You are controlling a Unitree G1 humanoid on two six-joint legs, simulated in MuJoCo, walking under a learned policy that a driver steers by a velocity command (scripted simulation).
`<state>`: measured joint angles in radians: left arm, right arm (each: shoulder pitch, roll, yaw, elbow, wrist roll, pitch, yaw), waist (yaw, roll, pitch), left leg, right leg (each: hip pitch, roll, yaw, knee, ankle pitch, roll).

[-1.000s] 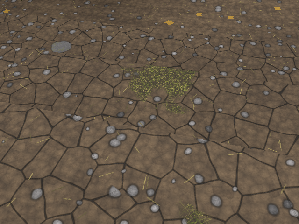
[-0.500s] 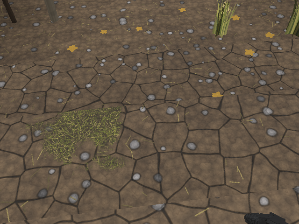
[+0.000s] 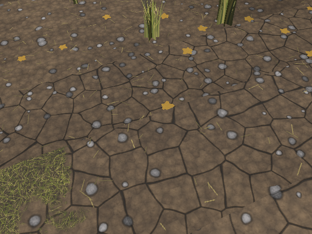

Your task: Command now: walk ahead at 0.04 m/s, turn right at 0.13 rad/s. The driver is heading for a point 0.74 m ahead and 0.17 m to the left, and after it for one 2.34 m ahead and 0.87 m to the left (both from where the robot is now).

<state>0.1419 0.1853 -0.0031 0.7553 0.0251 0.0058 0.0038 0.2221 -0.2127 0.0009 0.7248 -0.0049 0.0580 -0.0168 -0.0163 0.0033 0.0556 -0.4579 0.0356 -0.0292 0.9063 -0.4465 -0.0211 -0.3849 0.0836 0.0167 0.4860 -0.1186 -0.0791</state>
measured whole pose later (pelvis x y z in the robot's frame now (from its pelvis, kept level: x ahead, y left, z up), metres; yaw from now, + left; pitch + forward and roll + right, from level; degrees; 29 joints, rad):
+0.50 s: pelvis +0.12 +0.02 +0.01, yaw -1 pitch +3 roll +0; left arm 0.08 0.29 0.06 0.73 0.02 0.01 -0.06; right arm 0.46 -0.26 -0.05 0.83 -0.01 -0.06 0.00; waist -0.09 -0.02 -0.06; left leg 0.00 0.00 0.00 0.24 -0.30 0.02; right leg -0.56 -0.06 -0.01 0.64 -0.08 0.02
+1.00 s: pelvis +0.46 -0.05 -0.04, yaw +13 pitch +0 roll -2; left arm 0.45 0.26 0.05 0.98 0.03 -0.15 0.03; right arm 0.16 -0.30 -0.09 0.81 -0.04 0.00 0.11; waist 0.01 0.03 0.02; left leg -0.68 0.04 0.07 0.68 0.51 0.15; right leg 0.14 0.05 -0.31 0.50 -0.64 -0.03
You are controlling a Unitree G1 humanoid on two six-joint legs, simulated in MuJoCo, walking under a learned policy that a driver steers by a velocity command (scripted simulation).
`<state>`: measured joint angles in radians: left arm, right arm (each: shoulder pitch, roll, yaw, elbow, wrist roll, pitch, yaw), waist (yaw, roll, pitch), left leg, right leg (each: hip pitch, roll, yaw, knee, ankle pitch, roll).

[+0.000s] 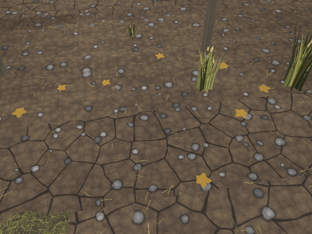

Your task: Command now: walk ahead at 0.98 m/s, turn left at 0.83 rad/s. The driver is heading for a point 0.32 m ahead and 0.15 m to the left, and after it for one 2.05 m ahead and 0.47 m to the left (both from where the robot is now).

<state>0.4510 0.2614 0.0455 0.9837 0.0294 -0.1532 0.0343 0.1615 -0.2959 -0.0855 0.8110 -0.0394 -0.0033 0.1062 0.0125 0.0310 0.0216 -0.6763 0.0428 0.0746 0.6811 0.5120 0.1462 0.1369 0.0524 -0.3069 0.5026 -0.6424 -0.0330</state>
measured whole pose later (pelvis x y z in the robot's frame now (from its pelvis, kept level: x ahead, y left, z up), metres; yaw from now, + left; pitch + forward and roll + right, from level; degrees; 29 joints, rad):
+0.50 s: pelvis +0.45 -0.02 -0.16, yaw +26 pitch -1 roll +0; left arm 0.13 0.24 0.02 0.77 0.03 -0.08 -0.01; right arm 0.35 -0.33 -0.08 0.90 -0.01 -0.06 0.01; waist -0.02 0.04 0.01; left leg -0.24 -0.14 -0.14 1.23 -0.43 0.14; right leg -0.48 -0.05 0.06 0.79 -0.30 0.07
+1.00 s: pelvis +0.82 +0.25 -0.27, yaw +30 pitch +1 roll -7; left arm 0.62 0.27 0.05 1.03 0.03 -0.05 0.03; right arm -0.04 -0.30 -0.03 0.78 -0.07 -0.08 0.04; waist 0.12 0.08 0.03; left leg -0.38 0.12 -0.01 0.39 0.26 0.07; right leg 0.12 -0.04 0.02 1.17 -0.66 -0.04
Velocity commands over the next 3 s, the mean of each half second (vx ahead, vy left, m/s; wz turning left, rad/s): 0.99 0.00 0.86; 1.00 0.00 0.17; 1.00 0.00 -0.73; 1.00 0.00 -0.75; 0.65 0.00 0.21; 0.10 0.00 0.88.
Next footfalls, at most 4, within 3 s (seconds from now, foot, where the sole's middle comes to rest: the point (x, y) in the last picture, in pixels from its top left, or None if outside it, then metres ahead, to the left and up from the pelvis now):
0.14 left None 0.25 0.02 -0.90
0.44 right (189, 218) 0.63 -0.12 -0.90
0.98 left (93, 186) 0.88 0.41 -1.07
1.36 right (97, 132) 1.28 0.44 -1.07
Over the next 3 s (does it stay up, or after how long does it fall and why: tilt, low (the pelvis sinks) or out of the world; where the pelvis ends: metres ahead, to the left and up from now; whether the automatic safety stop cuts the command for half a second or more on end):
stays up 2.18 0.38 -0.30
